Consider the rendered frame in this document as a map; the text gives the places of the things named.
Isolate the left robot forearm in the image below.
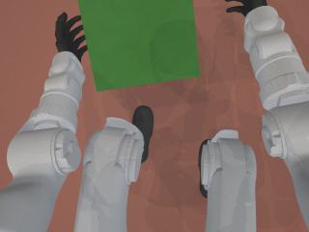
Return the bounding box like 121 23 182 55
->
7 51 86 171

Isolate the right robot forearm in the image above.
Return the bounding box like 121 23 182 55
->
243 6 309 110

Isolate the robot right thigh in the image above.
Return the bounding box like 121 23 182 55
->
201 137 257 232

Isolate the carton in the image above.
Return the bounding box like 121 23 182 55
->
77 0 201 92

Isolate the robot right hand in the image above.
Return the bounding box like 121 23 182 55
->
225 0 267 16

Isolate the left robot upper arm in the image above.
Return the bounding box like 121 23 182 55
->
0 127 82 232

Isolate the robot left hand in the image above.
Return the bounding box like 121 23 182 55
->
55 12 88 63

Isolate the right robot upper arm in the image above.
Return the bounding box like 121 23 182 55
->
262 101 309 231

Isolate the robot right foot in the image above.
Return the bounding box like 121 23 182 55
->
198 138 211 198

